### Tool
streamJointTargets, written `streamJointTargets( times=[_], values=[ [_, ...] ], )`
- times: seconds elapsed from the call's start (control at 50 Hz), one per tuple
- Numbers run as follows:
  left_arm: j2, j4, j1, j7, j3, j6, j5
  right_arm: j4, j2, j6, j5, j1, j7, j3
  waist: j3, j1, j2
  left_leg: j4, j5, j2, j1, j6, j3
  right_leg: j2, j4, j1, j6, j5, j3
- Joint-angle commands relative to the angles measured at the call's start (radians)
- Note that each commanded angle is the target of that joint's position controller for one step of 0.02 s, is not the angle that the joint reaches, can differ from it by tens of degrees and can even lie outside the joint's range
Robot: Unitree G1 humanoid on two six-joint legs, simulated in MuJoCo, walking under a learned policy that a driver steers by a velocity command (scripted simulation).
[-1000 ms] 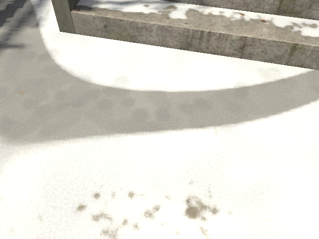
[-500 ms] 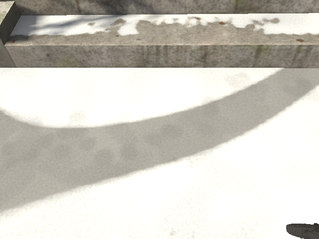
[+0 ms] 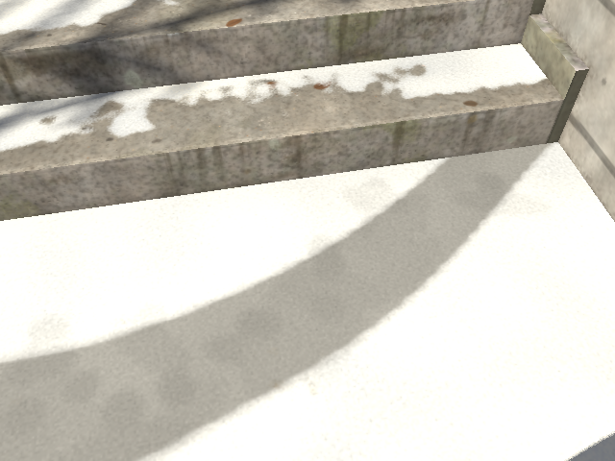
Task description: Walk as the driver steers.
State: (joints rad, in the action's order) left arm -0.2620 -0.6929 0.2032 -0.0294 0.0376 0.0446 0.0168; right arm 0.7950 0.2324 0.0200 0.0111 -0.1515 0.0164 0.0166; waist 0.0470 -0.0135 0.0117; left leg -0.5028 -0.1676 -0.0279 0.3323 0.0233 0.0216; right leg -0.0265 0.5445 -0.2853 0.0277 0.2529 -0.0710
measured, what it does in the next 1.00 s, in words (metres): walks ahead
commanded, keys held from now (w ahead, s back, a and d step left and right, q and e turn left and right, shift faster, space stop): no key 0.64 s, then w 0.36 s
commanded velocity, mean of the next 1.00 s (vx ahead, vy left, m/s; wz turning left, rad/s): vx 0.10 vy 0.00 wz -0.03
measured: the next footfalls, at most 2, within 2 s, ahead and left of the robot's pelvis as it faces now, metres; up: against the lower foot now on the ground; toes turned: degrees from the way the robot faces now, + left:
right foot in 1.32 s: +0.45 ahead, -0.14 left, +0.00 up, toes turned -1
left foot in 1.88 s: +0.76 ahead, +0.10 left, +0.00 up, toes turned +11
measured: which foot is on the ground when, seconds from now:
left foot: down 0.00-1.00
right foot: down 0.00-0.92, up 0.94-1.00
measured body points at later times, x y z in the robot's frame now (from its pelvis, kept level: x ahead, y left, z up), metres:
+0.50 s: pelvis +0.04 -0.01 +0.00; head +0.05 -0.01 +0.45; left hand +0.15 +0.24 -0.12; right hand +0.15 -0.27 -0.13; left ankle +0.06 +0.11 -0.73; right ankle +0.02 -0.14 -0.73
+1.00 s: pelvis +0.12 +0.01 +0.00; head +0.12 +0.02 +0.45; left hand +0.16 +0.28 -0.14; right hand +0.13 -0.26 -0.14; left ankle +0.06 +0.11 -0.73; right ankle +0.03 -0.13 -0.67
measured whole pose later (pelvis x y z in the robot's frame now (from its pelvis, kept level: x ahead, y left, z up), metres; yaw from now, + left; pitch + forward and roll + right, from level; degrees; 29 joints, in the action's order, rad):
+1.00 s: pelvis +0.12 +0.01 +0.00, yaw +0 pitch +0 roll +0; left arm -0.25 -0.91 0.35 -0.02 0.05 -0.08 -0.04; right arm 1.07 0.24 0.11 -0.01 -0.30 0.02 0.05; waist -0.01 -0.03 0.02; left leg -0.54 -0.38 -0.03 0.17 0.04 0.01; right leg 0.01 1.01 -0.33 -0.02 0.46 -0.06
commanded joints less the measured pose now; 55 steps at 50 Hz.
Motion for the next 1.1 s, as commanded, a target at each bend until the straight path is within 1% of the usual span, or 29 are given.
streamJointTargets(
  times=[0.02,0.04,0.06,0.08,0.12,0.16,0.24,0.42,0.64,0.66,0.7,0.72,0.74,0.76,0.78,0.82,0.84,0.86,0.88,0.9,0.92,0.94,0.96,0.98,1.0,1.02,1.04,1.06,1.1],
  values=[
    [-0.158,0.042,0.020,0.000,0.039,-0.008,0.010,-0.058,0.087,0.016,0.010,0.002,0.004,0.016,-0.087,-0.027,0.127,0.101,-0.204,0.048,-0.012,-0.009,-0.048,-0.096,-0.134,0.041,-0.105,0.085,-0.101],
    [-0.106,0.052,-0.001,0.006,0.028,-0.016,0.012,-0.050,0.110,0.014,0.014,0.033,-0.001,0.020,-0.048,-0.003,0.105,0.070,-0.148,0.045,-0.060,-0.028,-0.043,-0.064,-0.160,-0.027,-0.094,0.184,-0.086],
    [-0.083,0.045,-0.003,0.007,0.020,-0.025,0.018,-0.046,0.109,0.011,0.011,0.039,-0.004,0.021,-0.033,-0.003,0.097,0.064,-0.118,0.048,-0.074,-0.023,-0.045,-0.055,-0.164,-0.050,-0.075,0.184,-0.077],
    [-0.087,0.046,-0.005,0.008,0.020,-0.033,0.015,-0.035,0.109,0.007,0.008,0.031,-0.009,0.022,-0.019,-0.004,0.085,0.061,-0.098,0.055,-0.073,-0.013,-0.053,-0.043,-0.152,-0.049,-0.059,0.126,-0.066],
    [-0.091,0.037,0.017,0.005,0.021,-0.047,0.005,-0.021,0.109,0.008,0.009,0.014,-0.011,0.022,-0.033,0.000,0.055,0.057,-0.048,0.060,-0.068,-0.001,-0.059,-0.038,-0.113,-0.008,-0.048,0.012,-0.054],
    [-0.090,0.031,0.032,0.002,0.021,-0.050,0.001,-0.008,0.104,0.011,0.005,0.015,-0.011,0.021,-0.054,0.006,0.032,0.048,-0.001,0.062,-0.076,0.000,-0.058,-0.034,-0.089,0.021,-0.049,-0.062,-0.049],
    [-0.083,0.025,0.035,0.000,0.020,-0.049,-0.001,0.020,0.107,0.008,-0.001,0.018,-0.013,0.022,-0.071,0.008,0.005,0.032,0.065,0.066,-0.102,-0.003,-0.058,-0.025,-0.071,0.040,-0.049,-0.135,-0.039],
    [-0.070,-0.018,0.048,-0.002,0.021,-0.051,-0.005,0.090,0.115,-0.011,-0.006,0.026,-0.030,0.026,-0.072,0.002,-0.009,0.022,0.110,0.072,-0.142,-0.004,-0.063,-0.010,-0.075,0.051,-0.044,-0.188,-0.021],
    [-0.063,-0.113,0.068,-0.010,0.021,-0.056,-0.007,0.180,0.113,-0.025,-0.009,0.039,-0.044,0.029,-0.045,-0.001,-0.007,0.046,0.078,0.068,-0.151,-0.005,-0.062,0.001,-0.107,0.055,-0.035,-0.153,-0.001],
    [-0.055,-0.133,0.091,-0.011,0.020,-0.055,-0.008,0.197,0.102,-0.026,-0.009,0.021,-0.044,0.027,-0.065,0.000,-0.005,0.052,-0.026,0.056,-0.157,-0.003,-0.050,0.011,-0.118,0.064,-0.038,-0.051,0.010],
    [-0.078,-0.147,0.100,-0.015,0.028,-0.051,-0.017,0.211,0.123,-0.029,-0.022,0.012,-0.047,0.036,-0.008,0.003,0.002,0.034,-0.364,0.028,-0.090,0.018,-0.033,0.026,-0.124,0.006,-0.071,0.290,0.008],
    [-0.083,-0.145,0.098,-0.017,0.029,-0.055,-0.020,0.208,0.125,-0.023,-0.025,0.016,-0.048,0.038,0.038,0.004,0.005,0.034,-0.471,0.032,-0.037,0.032,-0.046,0.014,-0.137,-0.032,-0.089,0.413,-0.015],
    [-0.084,-0.145,0.107,-0.018,0.029,-0.064,-0.025,0.204,0.121,-0.011,-0.028,0.020,-0.047,0.037,0.075,0.010,0.009,0.029,-0.515,0.040,0.000,0.043,-0.060,-0.004,-0.154,-0.055,-0.107,0.474,-0.043],
    [-0.088,-0.151,0.124,-0.017,0.031,-0.077,-0.031,0.201,0.113,0.006,-0.031,0.020,-0.044,0.036,0.094,0.014,0.021,0.011,-0.506,0.044,0.025,0.049,-0.066,-0.029,-0.169,-0.054,-0.127,0.495,-0.081],
    [-0.098,-0.161,0.146,-0.014,0.035,-0.090,-0.037,0.199,0.105,0.024,-0.032,0.024,-0.038,0.036,0.098,0.021,0.045,-0.025,-0.461,0.043,0.053,0.048,-0.059,-0.063,-0.190,-0.029,-0.149,0.502,-0.133],
    [-0.131,-0.180,0.189,-0.005,0.047,-0.108,-0.041,0.189,0.077,0.058,-0.036,0.046,-0.023,0.033,0.084,0.032,0.129,-0.143,-0.311,0.013,0.109,0.038,0.000,-0.160,-0.276,0.052,-0.206,0.511,-0.290],
    [-0.143,-0.181,0.183,-0.001,0.050,-0.112,-0.043,0.187,0.070,0.071,-0.040,0.042,-0.015,0.032,0.088,0.022,0.160,-0.169,-0.258,0.010,0.110,0.048,0.010,-0.204,-0.309,0.062,-0.231,0.489,-0.357],
    [-0.143,-0.174,0.157,0.002,0.049,-0.114,-0.044,0.192,0.070,0.081,-0.044,0.020,-0.008,0.031,0.097,0.001,0.166,-0.136,-0.244,0.019,0.071,0.066,0.002,-0.219,-0.305,0.038,-0.237,0.439,-0.370],
    [-0.131,-0.159,0.111,0.005,0.044,-0.114,-0.044,0.213,0.076,0.088,-0.048,-0.036,-0.003,0.034,0.092,-0.034,0.152,-0.064,-0.230,0.021,-0.022,0.080,-0.004,-0.191,-0.268,-0.003,-0.214,0.356,-0.319],
    [-0.110,-0.133,0.042,0.007,0.036,-0.116,-0.045,0.250,0.098,0.093,-0.047,-0.126,0.001,0.042,0.077,-0.079,0.106,0.005,-0.211,0.030,-0.137,0.091,-0.038,-0.125,-0.182,-0.061,-0.168,0.223,-0.210],
    [-0.072,-0.100,-0.015,0.008,0.025,-0.126,-0.044,0.292,0.159,0.096,-0.046,-0.242,0.000,0.062,0.052,-0.114,-0.042,0.099,-0.205,0.110,-0.294,0.134,-0.214,-0.011,0.046,-0.187,-0.099,0.045,-0.042],
    [-0.050,-0.071,-0.027,0.008,0.022,-0.148,-0.036,0.324,0.268,0.092,-0.042,-0.390,0.004,0.094,-0.014,-0.151,-0.285,0.218,-0.095,0.289,-0.527,0.237,-0.550,0.089,0.371,-0.395,-0.031,0.042,0.079],
    [-0.076,-0.074,-0.021,0.008,0.028,-0.162,-0.050,0.319,0.213,0.095,-0.022,-0.393,0.008,0.074,-0.024,-0.136,-0.248,0.257,0.007,0.390,-0.586,0.287,-0.696,0.081,0.579,-0.545,-0.032,0.296,0.008],
    [-0.076,-0.082,-0.002,0.016,0.029,-0.167,-0.066,0.301,0.162,0.100,-0.015,-0.342,0.008,0.058,0.007,-0.093,-0.153,0.237,0.036,0.394,-0.575,0.277,-0.637,0.025,0.686,-0.608,-0.059,0.272,-0.035],
    [-0.065,-0.088,-0.006,0.023,0.025,-0.168,-0.068,0.281,0.135,0.100,-0.015,-0.306,0.008,0.048,0.013,-0.073,-0.104,0.241,0.050,0.369,-0.561,0.254,-0.545,-0.015,0.710,-0.641,-0.080,0.200,-0.023],
    [-0.063,-0.081,-0.034,0.029,0.027,-0.169,-0.061,0.273,0.120,0.095,-0.019,-0.283,0.008,0.038,0.043,-0.061,-0.069,0.262,0.109,0.348,-0.532,0.228,-0.458,-0.050,0.677,-0.664,-0.085,0.132,-0.002],
    [-0.065,-0.076,-0.054,0.034,0.033,-0.166,-0.048,0.270,0.097,0.088,-0.019,-0.273,0.005,0.028,0.043,-0.051,-0.070,0.283,0.157,0.316,-0.490,0.195,-0.379,-0.077,0.621,-0.626,-0.084,0.072,0.015],
    [-0.052,-0.071,-0.062,0.041,0.031,-0.162,-0.043,0.269,0.088,0.077,-0.018,-0.278,0.000,0.022,0.042,-0.046,-0.089,0.306,0.184,0.283,-0.454,0.178,-0.319,-0.083,0.566,-0.583,-0.072,0.031,0.038],
    [-0.017,-0.053,-0.111,0.051,0.018,-0.151,-0.039,0.253,0.104,0.062,-0.014,-0.267,-0.018,0.019,0.054,-0.046,-0.095,0.350,0.209,0.242,-0.361,0.170,-0.223,-0.070,0.412,-0.504,-0.039,-0.056,0.083]
  ],
)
